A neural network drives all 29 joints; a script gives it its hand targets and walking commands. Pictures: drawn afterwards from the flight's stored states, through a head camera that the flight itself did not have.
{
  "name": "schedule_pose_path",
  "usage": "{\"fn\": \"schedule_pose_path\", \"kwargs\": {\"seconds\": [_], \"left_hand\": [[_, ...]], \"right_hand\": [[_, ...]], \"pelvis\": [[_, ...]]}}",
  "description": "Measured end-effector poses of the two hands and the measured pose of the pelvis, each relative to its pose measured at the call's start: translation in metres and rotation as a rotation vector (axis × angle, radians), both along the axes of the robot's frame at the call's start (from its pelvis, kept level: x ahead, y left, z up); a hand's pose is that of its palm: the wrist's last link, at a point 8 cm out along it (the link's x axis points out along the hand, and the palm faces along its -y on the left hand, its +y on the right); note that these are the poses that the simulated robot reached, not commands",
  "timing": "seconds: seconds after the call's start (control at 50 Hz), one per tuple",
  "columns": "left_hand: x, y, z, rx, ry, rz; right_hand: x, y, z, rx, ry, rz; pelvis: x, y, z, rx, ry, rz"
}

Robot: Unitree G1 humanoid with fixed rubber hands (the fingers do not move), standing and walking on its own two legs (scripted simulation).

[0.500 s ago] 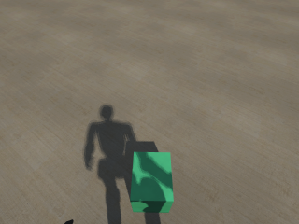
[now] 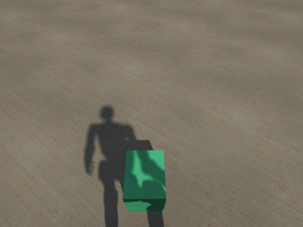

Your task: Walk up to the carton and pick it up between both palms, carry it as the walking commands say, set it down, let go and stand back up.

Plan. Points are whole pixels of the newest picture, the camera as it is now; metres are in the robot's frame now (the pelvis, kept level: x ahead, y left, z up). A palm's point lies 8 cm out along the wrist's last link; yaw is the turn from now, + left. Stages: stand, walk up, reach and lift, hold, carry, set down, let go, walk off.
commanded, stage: walk up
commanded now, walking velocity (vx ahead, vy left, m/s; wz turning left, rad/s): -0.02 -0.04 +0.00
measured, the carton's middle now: (145, 181) +0.46 +0.05 -0.63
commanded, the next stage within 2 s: none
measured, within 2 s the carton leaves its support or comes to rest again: neither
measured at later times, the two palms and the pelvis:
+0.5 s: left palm out of the picture +0.04 +0.20 -0.09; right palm out of the picture +0.03 -0.28 -0.14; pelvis -0.02 -0.06 +0.01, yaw +1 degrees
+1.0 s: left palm out of the picture +0.02 +0.28 -0.13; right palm out of the picture +0.03 -0.20 -0.11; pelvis -0.03 +0.04 +0.01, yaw +3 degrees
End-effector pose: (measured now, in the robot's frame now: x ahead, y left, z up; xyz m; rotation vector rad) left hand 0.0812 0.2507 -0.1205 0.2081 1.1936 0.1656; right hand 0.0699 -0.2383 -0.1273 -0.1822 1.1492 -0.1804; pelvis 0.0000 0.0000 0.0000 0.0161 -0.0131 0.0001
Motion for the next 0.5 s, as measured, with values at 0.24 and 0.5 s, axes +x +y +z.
{"fn": "schedule_pose_path", "kwargs": {"seconds": [0.24,0.5], "left_hand": [[-0.019,-0.058,0.022,0.054,0.003,-0.017],[-0.036,-0.053,0.026,0.084,-0.014,0.01]], "right_hand": [[-0.025,-0.046,-0.014,0.105,0.106,0.007],[-0.038,-0.045,-0.014,0.113,0.121,0.012]], "pelvis": [[-0.006,-0.057,0.009,0.055,0.026,0.006],[-0.02,-0.056,0.01,0.055,0.009,0.02]]}}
